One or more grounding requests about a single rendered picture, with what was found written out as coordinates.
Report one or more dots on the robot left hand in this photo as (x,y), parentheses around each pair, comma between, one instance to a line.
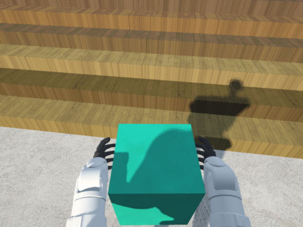
(100,152)

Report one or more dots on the right robot forearm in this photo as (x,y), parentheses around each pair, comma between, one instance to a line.
(224,195)

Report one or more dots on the robot right hand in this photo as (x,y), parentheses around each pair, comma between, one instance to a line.
(208,150)

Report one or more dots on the left robot forearm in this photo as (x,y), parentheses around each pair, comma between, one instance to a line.
(88,209)

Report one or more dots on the carton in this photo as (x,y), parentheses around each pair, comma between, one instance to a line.
(156,177)

